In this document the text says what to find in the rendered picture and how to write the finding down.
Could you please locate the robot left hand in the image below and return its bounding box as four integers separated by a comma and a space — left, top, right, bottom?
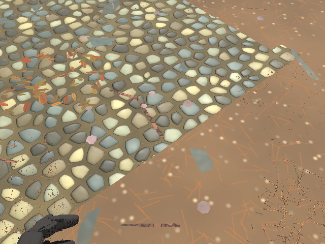
17, 214, 79, 244

